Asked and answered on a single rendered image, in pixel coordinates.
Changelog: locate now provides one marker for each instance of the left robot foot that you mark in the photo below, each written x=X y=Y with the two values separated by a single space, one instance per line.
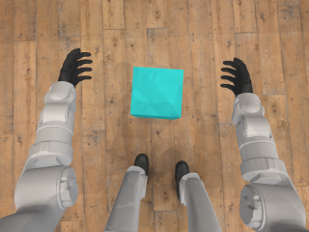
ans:
x=142 y=161

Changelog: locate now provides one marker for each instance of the robot left shin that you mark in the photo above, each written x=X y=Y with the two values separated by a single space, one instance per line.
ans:
x=135 y=168

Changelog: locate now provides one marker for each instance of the right robot hand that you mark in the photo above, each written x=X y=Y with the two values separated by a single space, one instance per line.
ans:
x=242 y=81

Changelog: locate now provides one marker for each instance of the robot left forearm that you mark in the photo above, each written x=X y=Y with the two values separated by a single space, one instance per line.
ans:
x=55 y=130

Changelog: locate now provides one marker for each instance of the carton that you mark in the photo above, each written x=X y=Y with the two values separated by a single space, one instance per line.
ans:
x=156 y=93

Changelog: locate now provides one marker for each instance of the left robot hand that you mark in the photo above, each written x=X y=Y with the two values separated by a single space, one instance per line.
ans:
x=70 y=70

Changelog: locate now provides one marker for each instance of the robot right upper arm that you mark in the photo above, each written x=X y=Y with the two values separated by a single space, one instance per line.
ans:
x=271 y=208

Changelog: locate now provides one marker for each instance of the robot right forearm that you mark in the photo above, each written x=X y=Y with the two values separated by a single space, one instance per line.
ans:
x=260 y=163

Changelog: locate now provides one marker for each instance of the robot left upper arm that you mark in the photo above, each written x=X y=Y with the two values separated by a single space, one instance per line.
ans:
x=42 y=196

